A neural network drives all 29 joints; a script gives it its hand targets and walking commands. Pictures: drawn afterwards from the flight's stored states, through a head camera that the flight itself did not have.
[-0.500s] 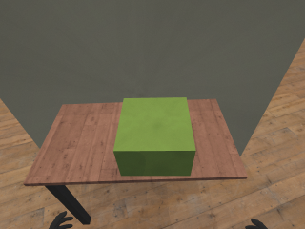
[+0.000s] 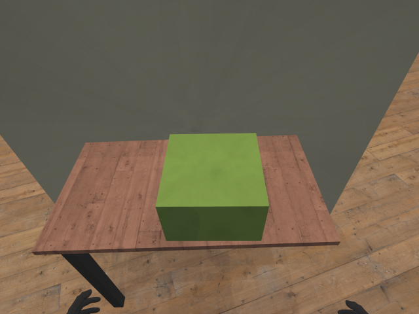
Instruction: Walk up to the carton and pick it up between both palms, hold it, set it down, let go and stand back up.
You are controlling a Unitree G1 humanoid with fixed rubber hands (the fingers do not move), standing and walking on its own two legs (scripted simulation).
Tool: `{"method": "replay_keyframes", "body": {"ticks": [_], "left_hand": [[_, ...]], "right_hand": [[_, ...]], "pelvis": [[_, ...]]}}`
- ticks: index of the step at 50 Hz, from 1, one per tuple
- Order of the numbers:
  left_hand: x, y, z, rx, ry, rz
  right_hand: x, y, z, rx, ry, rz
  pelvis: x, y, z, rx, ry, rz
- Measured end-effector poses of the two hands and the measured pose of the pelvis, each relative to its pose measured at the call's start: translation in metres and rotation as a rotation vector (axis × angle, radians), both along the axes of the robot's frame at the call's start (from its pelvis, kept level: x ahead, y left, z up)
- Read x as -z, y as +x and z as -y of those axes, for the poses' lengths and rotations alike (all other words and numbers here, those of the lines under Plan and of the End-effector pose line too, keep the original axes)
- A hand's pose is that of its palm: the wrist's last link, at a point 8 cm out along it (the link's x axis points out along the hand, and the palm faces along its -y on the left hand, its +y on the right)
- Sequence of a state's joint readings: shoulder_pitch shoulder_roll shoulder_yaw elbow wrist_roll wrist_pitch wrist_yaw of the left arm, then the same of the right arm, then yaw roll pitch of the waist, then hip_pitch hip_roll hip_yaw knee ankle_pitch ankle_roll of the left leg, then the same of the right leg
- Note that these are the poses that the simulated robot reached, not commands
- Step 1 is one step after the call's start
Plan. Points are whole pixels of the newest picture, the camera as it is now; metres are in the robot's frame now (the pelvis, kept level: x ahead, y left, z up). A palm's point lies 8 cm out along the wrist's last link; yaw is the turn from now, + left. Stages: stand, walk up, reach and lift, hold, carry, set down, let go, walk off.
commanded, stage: stand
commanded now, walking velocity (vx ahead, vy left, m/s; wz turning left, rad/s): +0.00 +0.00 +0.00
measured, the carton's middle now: (213, 184) +0.47 +0.03 -0.08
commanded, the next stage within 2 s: none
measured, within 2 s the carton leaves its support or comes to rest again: neither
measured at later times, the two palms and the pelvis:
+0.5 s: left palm out of the picture +0.12 +0.30 -0.09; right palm out of the picture +0.11 -0.28 -0.11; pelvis +0.00 +0.00 +0.00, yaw +0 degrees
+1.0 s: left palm out of the picture +0.11 +0.30 -0.09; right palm out of the picture +0.11 -0.28 -0.12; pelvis +0.00 +0.00 +0.00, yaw +0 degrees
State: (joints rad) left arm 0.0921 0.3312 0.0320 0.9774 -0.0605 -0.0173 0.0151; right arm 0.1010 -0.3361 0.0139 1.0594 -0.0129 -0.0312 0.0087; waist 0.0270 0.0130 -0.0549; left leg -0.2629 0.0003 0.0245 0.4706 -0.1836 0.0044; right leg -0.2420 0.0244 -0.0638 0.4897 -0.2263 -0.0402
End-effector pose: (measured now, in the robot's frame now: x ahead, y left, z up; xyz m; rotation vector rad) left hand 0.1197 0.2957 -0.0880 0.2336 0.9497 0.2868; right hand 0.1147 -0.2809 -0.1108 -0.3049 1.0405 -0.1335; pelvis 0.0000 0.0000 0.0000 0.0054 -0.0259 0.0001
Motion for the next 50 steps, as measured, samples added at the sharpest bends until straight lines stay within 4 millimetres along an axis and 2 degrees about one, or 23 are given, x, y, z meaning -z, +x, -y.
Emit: {"method": "replay_keyframes", "body": {"ticks": [50], "left_hand": [[0.0057,-0.0055,0.0002,0.0,-0.002,-0.041]], "right_hand": [[0.0043,-0.0071,0.0008,0.002,-0.004,-0.048]], "pelvis": [[0.0,0.0001,0.0001,0.0,0.0,0.0]]}}
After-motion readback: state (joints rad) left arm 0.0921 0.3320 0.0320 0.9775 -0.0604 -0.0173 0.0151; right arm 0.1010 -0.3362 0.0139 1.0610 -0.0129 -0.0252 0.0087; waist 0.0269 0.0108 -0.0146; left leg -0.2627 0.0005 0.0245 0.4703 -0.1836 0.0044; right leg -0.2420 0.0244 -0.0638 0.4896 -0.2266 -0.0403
